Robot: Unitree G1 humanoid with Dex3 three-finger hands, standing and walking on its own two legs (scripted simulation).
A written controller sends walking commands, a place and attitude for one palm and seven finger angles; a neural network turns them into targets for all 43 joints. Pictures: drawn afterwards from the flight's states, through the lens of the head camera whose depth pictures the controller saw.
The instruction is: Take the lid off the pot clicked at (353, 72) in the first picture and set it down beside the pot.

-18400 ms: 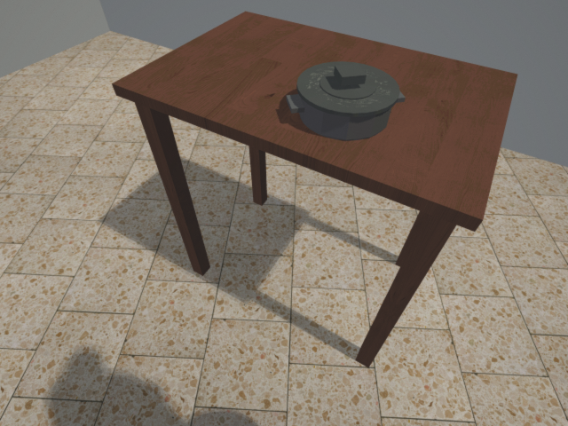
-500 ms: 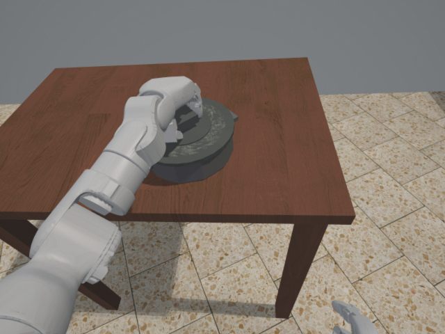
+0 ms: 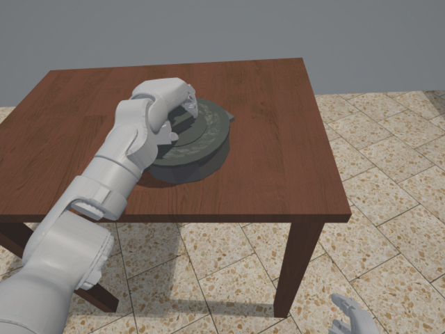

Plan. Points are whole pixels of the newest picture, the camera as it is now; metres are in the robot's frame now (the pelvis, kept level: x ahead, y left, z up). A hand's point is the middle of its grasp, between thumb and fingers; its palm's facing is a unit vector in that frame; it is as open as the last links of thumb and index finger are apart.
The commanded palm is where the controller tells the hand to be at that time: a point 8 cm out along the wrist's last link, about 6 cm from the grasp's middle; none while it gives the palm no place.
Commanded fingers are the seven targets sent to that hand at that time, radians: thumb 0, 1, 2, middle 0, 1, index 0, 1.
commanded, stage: lift the lid straight up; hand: left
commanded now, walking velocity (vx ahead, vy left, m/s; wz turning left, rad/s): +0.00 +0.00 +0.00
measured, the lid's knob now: (176, 119) +0.48 +0.09 +0.15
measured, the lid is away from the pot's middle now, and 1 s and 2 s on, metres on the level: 0.00 0.00 0.02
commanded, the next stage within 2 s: move the lid sideways beside the pot in 1.86 s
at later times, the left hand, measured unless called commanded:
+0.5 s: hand (158, 107) +0.44 +0.11 +0.21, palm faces -0.22 -0.03 -0.97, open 8.7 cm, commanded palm +0.42 +0.11 +0.29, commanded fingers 0.00 0.42 1.25 -0.88 -0.87 -0.86 -0.84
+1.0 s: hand (156, 84) +0.44 +0.10 +0.25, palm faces -0.14 -0.03 -0.99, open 8.7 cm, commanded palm +0.41 +0.11 +0.33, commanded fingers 0.00 0.42 1.25 -0.88 -0.87 -0.86 -0.84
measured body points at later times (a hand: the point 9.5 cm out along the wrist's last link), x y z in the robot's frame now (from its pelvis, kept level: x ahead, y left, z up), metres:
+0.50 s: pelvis +0.00 +0.00 +0.00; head +0.01 -0.04 +0.45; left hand +0.45 +0.11 +0.26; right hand +0.15 -0.23 -0.12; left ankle -0.02 +0.10 -0.74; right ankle +0.01 -0.12 -0.74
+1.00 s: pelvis -0.01 +0.00 +0.00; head -0.01 -0.04 +0.45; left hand +0.44 +0.10 +0.31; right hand +0.16 -0.23 -0.12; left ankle -0.02 +0.10 -0.74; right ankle +0.01 -0.12 -0.74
